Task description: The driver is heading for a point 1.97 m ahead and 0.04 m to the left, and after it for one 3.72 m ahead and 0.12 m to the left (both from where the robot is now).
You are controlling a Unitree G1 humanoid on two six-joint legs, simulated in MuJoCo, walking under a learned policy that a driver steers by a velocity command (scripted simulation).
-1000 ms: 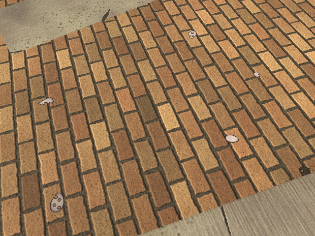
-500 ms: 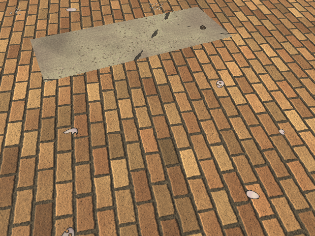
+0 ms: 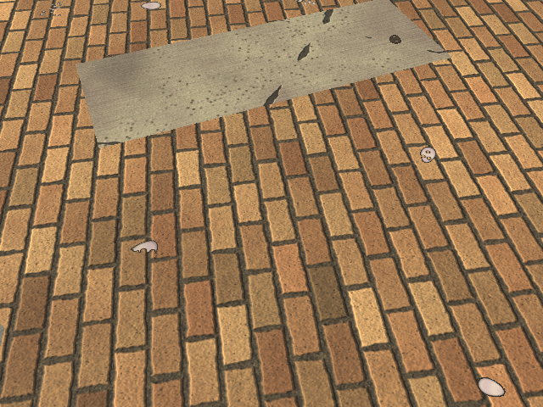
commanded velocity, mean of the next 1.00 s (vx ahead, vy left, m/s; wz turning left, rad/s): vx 0.49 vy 0.00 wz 0.03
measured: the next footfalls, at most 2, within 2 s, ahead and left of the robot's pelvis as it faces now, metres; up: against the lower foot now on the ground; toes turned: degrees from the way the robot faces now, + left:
left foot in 0.46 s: +0.45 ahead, +0.14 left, -0.14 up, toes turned -9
right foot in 0.88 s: +0.67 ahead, -0.06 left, -0.14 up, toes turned +1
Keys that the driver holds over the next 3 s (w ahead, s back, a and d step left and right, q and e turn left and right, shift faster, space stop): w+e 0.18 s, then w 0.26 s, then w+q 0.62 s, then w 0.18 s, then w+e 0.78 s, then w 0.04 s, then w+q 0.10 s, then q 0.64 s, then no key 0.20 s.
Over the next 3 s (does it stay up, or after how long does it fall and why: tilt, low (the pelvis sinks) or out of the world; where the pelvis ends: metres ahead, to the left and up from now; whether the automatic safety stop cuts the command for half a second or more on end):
stays up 1.35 0.02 -0.12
